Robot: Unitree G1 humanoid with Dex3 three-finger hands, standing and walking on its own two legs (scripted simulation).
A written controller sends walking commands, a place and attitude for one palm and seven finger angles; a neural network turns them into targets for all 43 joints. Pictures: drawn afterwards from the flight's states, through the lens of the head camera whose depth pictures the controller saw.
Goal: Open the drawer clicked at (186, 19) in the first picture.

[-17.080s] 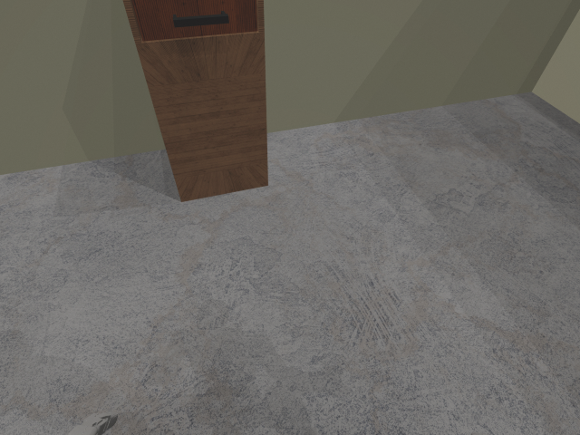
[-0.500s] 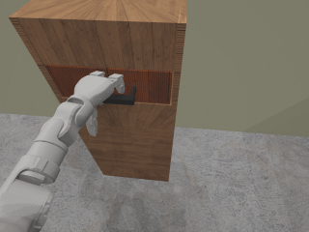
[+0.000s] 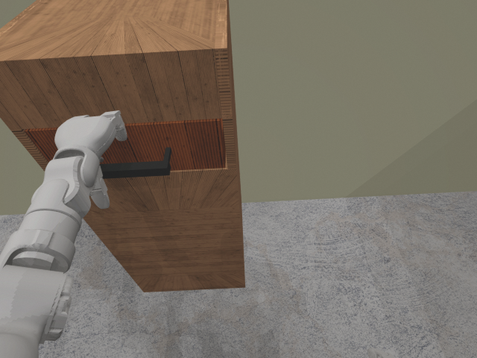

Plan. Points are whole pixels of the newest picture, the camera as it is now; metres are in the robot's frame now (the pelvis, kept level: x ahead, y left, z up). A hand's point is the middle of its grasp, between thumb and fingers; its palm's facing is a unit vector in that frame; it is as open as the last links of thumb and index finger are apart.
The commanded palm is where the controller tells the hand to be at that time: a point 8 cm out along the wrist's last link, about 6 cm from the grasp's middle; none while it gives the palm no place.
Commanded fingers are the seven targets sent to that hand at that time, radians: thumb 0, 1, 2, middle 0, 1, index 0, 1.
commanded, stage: move the hooked fingers above the handle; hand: left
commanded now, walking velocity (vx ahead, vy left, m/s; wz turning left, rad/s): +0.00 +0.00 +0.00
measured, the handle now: (129, 162) +0.49 +0.23 +0.06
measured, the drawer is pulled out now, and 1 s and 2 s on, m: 0.00 0.00 0.00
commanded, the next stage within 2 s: lower the fingers behind the handle in 1.28 s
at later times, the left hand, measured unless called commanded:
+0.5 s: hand (129, 146) +0.45 +0.19 +0.13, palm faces +0.10 -0.03 -0.99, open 13.4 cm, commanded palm +0.42 +0.26 +0.17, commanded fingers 0.00 -0.50 0.30 -0.30 -1.20 -0.30 -1.20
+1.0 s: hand (131, 153) +0.45 +0.19 +0.12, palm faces +0.11 -0.11 -0.99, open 13.8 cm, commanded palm +0.43 +0.26 +0.18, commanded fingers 0.00 -0.50 0.30 -0.30 -1.20 -0.30 -1.20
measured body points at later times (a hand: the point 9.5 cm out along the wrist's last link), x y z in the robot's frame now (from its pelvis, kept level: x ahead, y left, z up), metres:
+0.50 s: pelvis +0.01 +0.01 +0.00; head +0.03 -0.02 +0.45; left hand +0.44 +0.19 +0.18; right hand +0.13 -0.22 -0.14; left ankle +0.03 +0.12 -0.73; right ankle -0.02 -0.10 -0.73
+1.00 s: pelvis +0.01 +0.02 -0.01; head +0.06 +0.01 +0.44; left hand +0.44 +0.20 +0.17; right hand +0.11 -0.26 -0.13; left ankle +0.03 +0.12 -0.73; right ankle -0.02 -0.10 -0.73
